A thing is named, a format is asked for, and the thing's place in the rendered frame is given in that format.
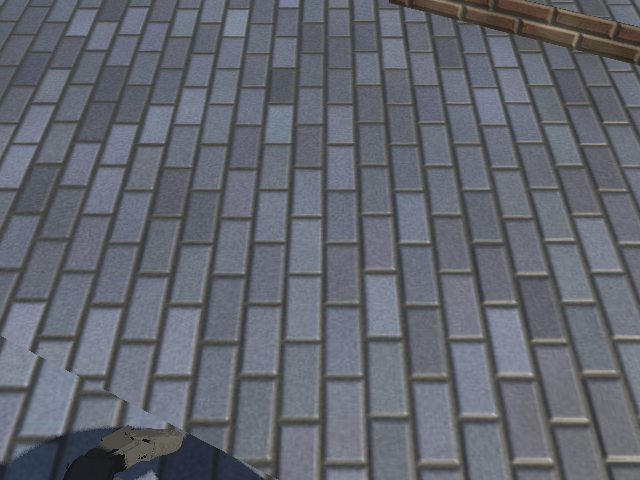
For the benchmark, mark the left robot hand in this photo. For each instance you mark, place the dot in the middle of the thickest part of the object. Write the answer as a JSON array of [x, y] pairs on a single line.
[[122, 449]]

